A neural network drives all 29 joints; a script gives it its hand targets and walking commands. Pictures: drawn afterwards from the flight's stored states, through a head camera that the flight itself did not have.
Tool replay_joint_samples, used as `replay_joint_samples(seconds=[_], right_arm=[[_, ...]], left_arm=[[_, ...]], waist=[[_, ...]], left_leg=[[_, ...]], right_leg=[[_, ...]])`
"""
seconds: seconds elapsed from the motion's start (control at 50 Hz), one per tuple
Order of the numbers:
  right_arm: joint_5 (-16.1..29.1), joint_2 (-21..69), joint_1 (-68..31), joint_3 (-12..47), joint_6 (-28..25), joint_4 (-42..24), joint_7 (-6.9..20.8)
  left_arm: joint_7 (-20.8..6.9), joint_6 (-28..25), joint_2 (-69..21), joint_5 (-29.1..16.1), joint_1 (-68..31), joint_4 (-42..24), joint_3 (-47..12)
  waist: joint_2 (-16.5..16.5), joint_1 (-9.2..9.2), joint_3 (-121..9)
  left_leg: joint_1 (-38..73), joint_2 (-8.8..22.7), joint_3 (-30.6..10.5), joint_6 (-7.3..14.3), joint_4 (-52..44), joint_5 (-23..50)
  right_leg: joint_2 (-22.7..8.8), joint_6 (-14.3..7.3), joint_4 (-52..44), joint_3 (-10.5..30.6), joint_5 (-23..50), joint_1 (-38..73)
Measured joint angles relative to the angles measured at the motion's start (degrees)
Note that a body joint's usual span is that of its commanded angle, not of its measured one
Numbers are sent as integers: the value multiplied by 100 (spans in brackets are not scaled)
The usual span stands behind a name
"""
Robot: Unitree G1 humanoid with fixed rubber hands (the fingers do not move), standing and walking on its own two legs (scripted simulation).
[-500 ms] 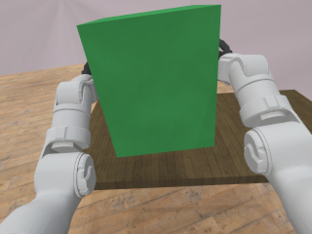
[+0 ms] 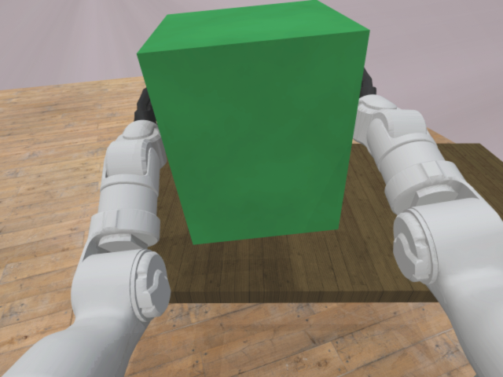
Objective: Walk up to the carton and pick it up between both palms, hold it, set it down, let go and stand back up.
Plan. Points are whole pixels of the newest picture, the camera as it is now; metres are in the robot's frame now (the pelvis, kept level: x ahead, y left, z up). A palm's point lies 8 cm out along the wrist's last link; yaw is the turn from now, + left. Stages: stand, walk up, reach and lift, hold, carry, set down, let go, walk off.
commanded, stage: set down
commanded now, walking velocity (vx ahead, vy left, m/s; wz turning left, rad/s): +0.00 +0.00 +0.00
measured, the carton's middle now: (254, 123) +0.42 +0.01 +0.27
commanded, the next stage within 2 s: none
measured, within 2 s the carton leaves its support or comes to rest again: neither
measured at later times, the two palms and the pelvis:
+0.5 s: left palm (153, 148) +0.40 +0.17 +0.24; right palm (357, 126) +0.42 -0.15 +0.26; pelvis +0.01 +0.00 +0.00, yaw +0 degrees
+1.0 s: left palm (159, 154) +0.42 +0.17 +0.22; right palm (350, 136) +0.44 -0.15 +0.23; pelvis +0.02 -0.01 +0.00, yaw +0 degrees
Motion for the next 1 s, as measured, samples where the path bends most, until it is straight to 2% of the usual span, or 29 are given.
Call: replay_joint_samples(seconds=[0.26, 0.46, 0.68, 1.0], right_arm=[[21, 68, 616, 539, -3, -333, 13], [21, 70, 633, 540, -30, -334, 19], [21, 70, 619, 540, -374, -163, 118], [22, 70, 782, 504, -611, -96, 214]], left_arm=[[72, -89, -76, -162, 739, -252, -312], [85, -110, -84, -174, 758, -254, -311], [133, -300, -109, -136, 758, -254, -302], [216, -404, -203, -108, 838, -254, -302]], waist=[[98, -7, 1], [162, 9, 43], [161, 188, 149], [163, 188, 286]], left_leg=[[255, 43, -2, -35, 97, -232], [254, 37, -3, -3, 151, -239], [264, 36, -4, -7, 131, -229], [317, 49, -5, -65, 19, -229]], right_leg=[[42, -31, -81, 0, -131, 337], [38, -31, -82, 0, -107, 362], [37, -31, -82, -1, -108, 361], [48, -55, -82, -2, -169, 362]])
